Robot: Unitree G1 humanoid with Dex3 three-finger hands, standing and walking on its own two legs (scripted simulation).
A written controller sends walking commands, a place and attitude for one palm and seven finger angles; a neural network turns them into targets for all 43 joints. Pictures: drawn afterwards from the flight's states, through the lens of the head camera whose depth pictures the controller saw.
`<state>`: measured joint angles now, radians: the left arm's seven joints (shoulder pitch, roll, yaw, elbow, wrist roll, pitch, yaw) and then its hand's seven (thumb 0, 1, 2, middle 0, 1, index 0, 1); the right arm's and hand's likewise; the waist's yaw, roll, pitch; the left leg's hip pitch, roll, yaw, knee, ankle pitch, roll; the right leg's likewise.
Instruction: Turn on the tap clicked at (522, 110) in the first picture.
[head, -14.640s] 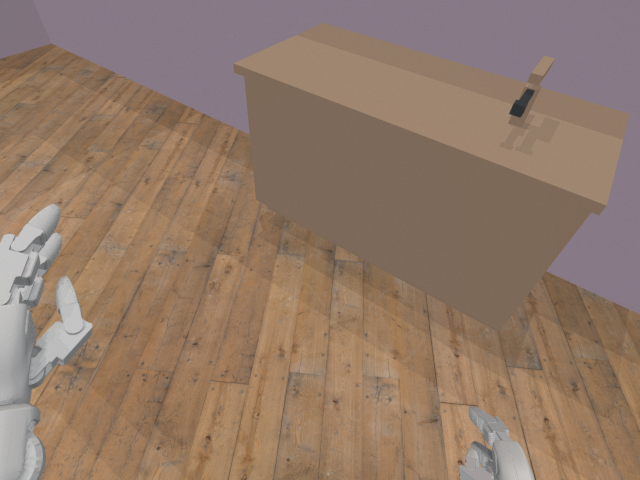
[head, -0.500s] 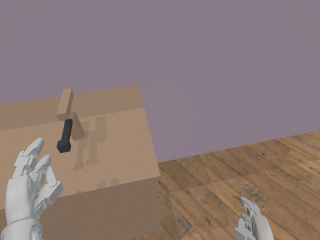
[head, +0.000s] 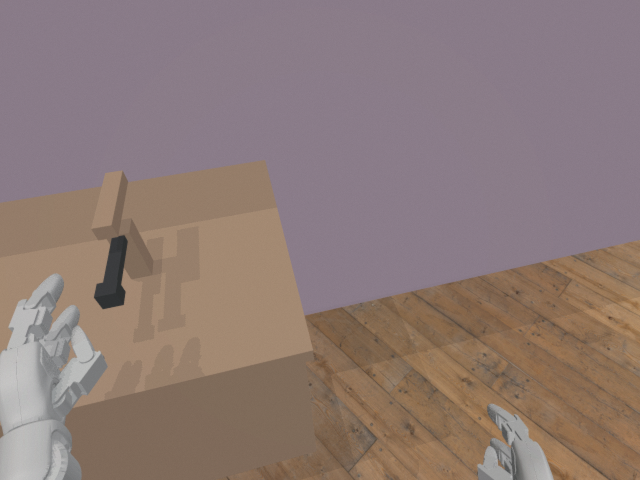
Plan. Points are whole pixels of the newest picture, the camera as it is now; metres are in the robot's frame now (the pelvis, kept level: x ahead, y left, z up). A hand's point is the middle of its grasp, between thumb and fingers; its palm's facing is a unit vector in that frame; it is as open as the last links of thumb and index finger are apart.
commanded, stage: reach beside the lever's end, fingers flat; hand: left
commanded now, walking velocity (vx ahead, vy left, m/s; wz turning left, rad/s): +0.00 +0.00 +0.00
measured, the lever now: (110, 294) +0.33 +0.33 +0.05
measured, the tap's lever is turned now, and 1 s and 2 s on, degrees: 0 0 0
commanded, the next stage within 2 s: none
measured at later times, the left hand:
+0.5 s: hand (98, 340) +0.24 +0.29 +0.08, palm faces +0.52 -0.85 -0.11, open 7.6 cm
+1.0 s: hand (96, 320) +0.28 +0.32 +0.06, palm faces +0.54 -0.84 -0.11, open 7.7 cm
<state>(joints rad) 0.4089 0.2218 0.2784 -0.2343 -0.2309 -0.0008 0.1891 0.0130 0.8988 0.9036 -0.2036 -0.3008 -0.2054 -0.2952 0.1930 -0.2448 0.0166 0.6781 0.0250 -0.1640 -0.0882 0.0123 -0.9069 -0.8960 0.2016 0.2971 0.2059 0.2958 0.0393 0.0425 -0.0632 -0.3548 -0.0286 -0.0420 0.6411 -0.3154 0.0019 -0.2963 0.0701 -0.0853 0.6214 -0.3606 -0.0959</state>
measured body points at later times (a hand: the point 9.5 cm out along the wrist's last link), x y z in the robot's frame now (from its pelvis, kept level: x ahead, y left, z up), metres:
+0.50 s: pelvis -0.01 +0.02 +0.00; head +0.01 +0.01 +0.45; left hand +0.21 +0.33 +0.09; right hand +0.17 -0.22 -0.10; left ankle +0.01 +0.12 -0.72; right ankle -0.02 -0.05 -0.72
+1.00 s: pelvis -0.01 +0.03 -0.01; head +0.02 +0.03 +0.44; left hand +0.25 +0.36 +0.07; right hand +0.14 -0.23 -0.11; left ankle +0.01 +0.12 -0.72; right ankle -0.02 -0.05 -0.72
